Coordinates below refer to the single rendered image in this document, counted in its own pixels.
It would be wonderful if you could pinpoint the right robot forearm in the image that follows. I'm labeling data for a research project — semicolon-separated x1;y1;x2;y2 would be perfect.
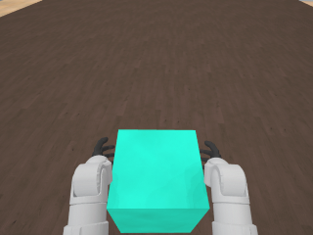
203;158;258;235

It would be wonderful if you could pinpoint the left robot forearm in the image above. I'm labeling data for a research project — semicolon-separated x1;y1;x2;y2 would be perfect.
63;155;112;235

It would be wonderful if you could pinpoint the left robot hand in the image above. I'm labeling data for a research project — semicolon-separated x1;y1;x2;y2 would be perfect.
91;137;115;165

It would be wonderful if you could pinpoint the carton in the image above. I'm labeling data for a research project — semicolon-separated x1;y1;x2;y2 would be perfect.
107;129;210;233

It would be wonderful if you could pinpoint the right robot hand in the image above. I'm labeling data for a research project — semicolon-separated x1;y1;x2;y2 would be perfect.
199;140;222;169

